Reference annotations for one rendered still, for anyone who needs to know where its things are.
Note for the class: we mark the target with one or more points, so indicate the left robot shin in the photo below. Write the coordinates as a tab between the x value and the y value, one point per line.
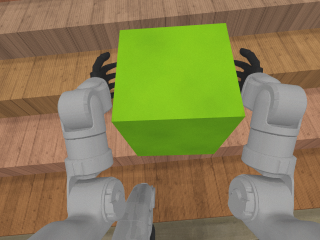
150	220

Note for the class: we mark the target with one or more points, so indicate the left robot hand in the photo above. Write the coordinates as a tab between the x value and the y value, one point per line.
100	71

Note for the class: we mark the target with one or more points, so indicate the left robot forearm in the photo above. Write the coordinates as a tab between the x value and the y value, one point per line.
81	112

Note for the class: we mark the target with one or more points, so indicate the robot right upper arm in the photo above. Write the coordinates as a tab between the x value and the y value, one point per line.
265	205

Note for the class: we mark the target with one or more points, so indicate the right robot forearm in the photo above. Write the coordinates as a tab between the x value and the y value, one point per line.
277	113

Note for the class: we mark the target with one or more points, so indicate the robot left upper arm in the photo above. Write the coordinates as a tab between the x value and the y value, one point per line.
93	206

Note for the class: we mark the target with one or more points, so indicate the carton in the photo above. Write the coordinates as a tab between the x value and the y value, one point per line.
176	89

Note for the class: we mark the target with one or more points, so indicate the right robot hand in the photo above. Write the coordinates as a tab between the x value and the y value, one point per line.
248	69

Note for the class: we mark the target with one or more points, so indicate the robot left thigh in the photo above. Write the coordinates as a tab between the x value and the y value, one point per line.
134	224

